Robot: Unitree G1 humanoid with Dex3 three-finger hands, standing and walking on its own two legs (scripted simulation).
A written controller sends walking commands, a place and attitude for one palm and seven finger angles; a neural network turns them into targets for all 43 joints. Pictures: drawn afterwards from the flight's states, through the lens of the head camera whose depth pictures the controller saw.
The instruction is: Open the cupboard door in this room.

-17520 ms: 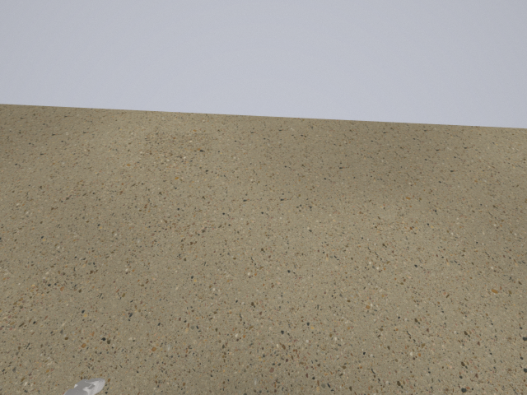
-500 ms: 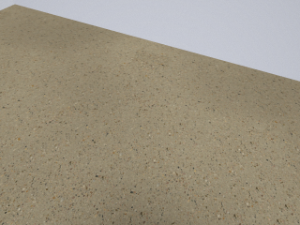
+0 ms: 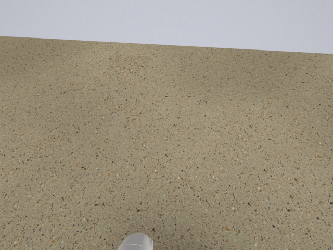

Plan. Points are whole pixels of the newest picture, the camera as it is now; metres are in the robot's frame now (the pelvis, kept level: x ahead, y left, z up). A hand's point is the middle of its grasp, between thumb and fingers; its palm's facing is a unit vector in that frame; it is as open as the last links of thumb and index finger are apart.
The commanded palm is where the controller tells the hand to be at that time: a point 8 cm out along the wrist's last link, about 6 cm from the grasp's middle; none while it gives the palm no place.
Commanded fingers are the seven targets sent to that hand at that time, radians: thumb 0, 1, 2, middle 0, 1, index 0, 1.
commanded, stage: turn or walk to find it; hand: left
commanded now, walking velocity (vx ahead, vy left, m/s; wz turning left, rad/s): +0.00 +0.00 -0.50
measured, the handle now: out of the picture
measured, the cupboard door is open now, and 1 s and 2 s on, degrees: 0 0 0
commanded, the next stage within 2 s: none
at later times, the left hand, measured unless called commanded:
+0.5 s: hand (87, 246) +0.13 +0.24 -0.15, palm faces -0.22 -0.95 -0.23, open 7.4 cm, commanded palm none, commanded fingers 0.00 0.90 0.90 -0.20 -0.30 -0.20 -0.30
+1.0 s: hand out of the picture +0.13 +0.13 -0.15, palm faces -0.49 -0.84 -0.24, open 7.4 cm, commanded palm none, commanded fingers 0.00 0.90 0.90 -0.20 -0.30 -0.20 -0.30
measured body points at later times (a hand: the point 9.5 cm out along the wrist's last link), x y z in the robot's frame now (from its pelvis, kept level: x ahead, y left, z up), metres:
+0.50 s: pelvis -0.01 +0.05 +0.01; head +0.03 +0.06 +0.46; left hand +0.15 +0.29 -0.14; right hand -0.01 -0.20 -0.13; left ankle +0.01 +0.15 -0.73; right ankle -0.07 -0.08 -0.64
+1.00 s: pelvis -0.03 +0.00 +0.01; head +0.00 -0.04 +0.45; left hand +0.16 +0.17 -0.13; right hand -0.11 -0.27 -0.15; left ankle +0.04 +0.15 -0.65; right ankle -0.08 -0.07 -0.73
